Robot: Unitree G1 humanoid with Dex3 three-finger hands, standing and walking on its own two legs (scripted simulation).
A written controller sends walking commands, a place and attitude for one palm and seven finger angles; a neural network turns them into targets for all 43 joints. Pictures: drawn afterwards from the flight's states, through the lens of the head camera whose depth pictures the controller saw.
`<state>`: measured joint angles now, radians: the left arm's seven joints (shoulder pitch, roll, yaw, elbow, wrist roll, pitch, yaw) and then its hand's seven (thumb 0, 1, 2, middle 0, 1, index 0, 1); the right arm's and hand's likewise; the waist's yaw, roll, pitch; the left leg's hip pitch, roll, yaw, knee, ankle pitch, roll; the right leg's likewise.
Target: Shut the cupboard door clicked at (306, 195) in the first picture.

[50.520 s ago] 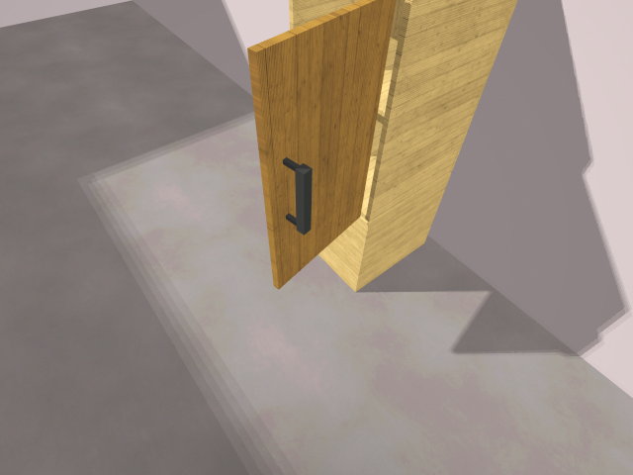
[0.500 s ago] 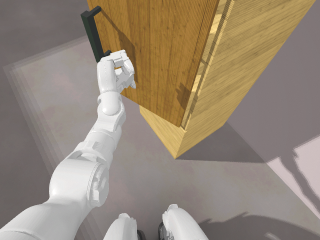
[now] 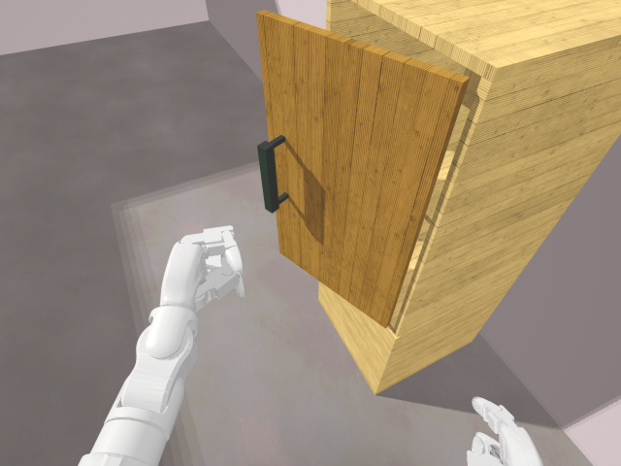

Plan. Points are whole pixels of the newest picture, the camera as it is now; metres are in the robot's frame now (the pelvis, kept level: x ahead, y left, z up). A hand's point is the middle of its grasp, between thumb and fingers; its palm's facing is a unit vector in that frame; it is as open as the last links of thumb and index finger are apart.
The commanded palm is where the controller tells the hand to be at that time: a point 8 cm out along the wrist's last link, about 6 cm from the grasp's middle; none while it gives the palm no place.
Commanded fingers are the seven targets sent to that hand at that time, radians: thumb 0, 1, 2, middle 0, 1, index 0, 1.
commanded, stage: draw the hand back to the body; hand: left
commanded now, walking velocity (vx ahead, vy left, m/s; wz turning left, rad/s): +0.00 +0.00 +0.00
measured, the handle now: (275, 174) +0.65 +0.09 -0.01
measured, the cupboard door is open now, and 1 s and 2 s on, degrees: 22 22 22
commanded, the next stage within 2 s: step back with the hand held close in 1.00 s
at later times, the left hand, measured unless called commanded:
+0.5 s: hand (45, 322) +0.23 +0.26 +0.16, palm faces +0.33 -0.87 -0.35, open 5.1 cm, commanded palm +0.17 +0.30 +0.19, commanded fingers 0.00 0.90 0.90 -0.34 -0.45 -0.34 -0.45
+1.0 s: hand out of the picture +0.19 +0.28 +0.19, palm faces +0.46 -0.80 -0.38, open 7.4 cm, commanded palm +0.14 +0.32 +0.20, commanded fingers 0.00 0.90 0.90 -0.20 -0.30 -0.20 -0.30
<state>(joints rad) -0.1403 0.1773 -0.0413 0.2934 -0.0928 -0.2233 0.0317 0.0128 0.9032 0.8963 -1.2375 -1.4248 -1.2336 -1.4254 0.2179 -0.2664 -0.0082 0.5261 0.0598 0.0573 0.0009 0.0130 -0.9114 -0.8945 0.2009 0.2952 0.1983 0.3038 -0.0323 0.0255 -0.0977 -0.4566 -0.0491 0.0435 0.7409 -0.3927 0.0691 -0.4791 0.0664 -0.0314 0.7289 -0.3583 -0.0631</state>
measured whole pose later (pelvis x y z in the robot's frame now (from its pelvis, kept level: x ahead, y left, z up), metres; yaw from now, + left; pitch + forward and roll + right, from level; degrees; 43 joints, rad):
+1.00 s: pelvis +0.01 +0.01 +0.03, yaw +2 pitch -4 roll -1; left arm 0.47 0.36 0.31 -0.40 -0.07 -0.07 0.11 0.01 0.89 0.90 -0.22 -0.31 -0.22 -0.31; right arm 0.21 -0.23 0.03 0.62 0.03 -0.08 -0.05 0.02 -0.91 -0.89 0.20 0.30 0.20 0.30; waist 0.05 0.06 -0.02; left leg -0.10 -0.07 0.01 0.44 -0.27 0.08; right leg -0.10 0.05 -0.05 0.40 -0.23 -0.04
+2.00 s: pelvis -0.07 +0.03 +0.00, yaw +1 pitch -1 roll -2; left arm 0.47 0.41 0.45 -0.48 0.00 -0.22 0.15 0.01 0.89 0.90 -0.22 -0.30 -0.21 -0.30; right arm 0.24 -0.24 0.01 0.56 0.00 0.00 -0.06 0.02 -0.90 -0.89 0.21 0.30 0.20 0.30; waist 0.00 0.00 -0.02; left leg -0.42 -0.06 0.06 0.70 -0.29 0.11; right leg -0.41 0.04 -0.04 0.64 -0.22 -0.02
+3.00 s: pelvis -0.27 +0.01 +0.01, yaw +7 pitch +1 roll +0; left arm 0.38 0.29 0.33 -0.30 -0.04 -0.07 0.19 0.01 0.90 0.90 -0.20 -0.30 -0.20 -0.30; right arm 0.34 -0.29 -0.04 0.73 0.02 -0.02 -0.10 0.02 -0.91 -0.89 0.20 0.30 0.20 0.30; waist -0.01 -0.01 -0.13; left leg -0.26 0.05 0.02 0.59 -0.37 -0.02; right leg -0.18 -0.06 -0.13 0.59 -0.41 0.01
